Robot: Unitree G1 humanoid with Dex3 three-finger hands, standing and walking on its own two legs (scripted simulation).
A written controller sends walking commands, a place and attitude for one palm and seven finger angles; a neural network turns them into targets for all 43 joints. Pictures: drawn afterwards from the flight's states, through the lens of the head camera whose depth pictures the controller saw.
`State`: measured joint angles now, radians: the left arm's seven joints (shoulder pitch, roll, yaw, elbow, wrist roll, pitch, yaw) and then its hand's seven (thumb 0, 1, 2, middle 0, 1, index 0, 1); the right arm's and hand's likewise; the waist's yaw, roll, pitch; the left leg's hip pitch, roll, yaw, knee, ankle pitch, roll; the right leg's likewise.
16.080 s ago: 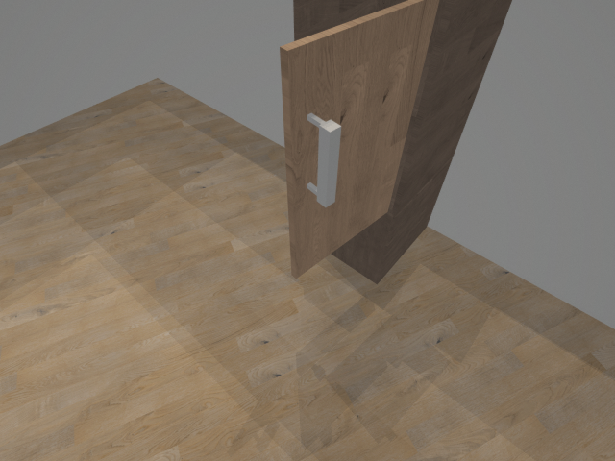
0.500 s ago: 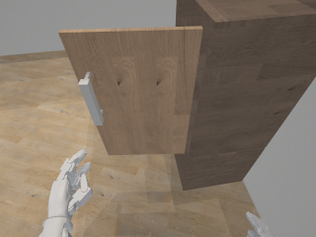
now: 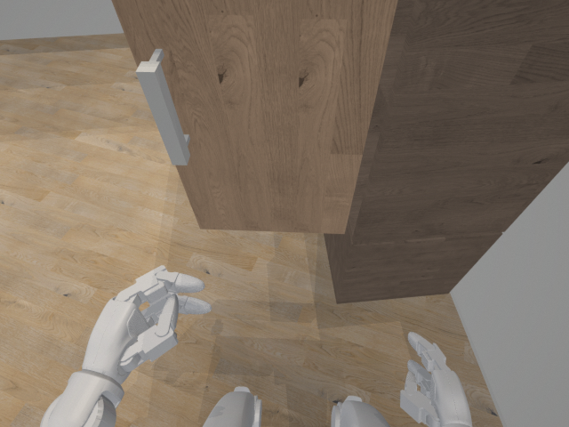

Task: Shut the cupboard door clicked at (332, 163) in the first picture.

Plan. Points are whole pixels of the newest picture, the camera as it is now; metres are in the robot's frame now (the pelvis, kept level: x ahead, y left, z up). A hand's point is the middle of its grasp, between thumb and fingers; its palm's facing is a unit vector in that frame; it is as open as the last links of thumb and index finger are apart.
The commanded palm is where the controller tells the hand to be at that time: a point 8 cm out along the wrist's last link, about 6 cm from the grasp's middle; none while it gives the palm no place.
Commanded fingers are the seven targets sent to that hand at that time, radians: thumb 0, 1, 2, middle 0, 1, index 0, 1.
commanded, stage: raise the hand and make a fist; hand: left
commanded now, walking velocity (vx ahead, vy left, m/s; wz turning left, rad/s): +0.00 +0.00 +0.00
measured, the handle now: (170, 110) +0.55 +0.22 +0.13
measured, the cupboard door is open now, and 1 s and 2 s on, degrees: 82 82 82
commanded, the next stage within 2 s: bring the fist close to the handle in 1.18 s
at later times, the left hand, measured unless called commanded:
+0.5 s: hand (105, 297) +0.24 +0.22 +0.12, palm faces +0.09 -0.99 -0.04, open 3.1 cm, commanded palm +0.21 +0.26 +0.11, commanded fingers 0.00 0.90 0.90 -1.30 -1.50 -1.30 -1.50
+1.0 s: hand (130, 286) +0.26 +0.19 +0.11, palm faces -0.02 -1.00 -0.01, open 3.1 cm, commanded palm +0.23 +0.25 +0.13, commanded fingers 0.00 0.90 0.90 -1.30 -1.50 -1.30 -1.50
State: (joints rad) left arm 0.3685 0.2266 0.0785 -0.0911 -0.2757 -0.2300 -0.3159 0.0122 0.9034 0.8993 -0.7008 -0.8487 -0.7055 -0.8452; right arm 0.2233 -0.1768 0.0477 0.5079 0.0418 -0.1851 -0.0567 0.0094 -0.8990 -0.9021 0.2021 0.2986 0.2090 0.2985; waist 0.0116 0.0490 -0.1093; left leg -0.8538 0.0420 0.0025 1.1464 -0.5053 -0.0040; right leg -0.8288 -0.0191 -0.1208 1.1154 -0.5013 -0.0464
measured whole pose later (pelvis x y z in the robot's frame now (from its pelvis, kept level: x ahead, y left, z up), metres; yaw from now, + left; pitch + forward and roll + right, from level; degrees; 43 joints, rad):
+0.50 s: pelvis +0.03 +0.02 +0.03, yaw +0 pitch +10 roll -2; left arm 0.45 0.23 0.16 -0.17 -0.28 -0.32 -0.15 0.02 0.90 0.90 -1.16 -1.35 -1.16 -1.34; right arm 0.26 -0.23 0.02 0.48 0.02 -0.21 -0.05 0.01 -0.90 -0.90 0.20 0.30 0.20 0.30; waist 0.01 0.03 -0.12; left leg -0.68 0.02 0.02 1.00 -0.49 0.03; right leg -0.65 -0.03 -0.10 0.95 -0.46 -0.01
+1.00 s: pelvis +0.03 +0.01 +0.05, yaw +0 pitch +7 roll -1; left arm 0.35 0.23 0.15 -0.06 -0.29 -0.18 -0.26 0.01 0.90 0.90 -1.30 -1.50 -1.30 -1.50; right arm 0.30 -0.26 0.04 0.53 0.03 -0.20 -0.06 0.01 -0.90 -0.90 0.20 0.30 0.21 0.30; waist 0.01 0.04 -0.09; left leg -0.56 0.02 0.03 0.87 -0.44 0.02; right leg -0.54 -0.02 -0.10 0.84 -0.42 -0.02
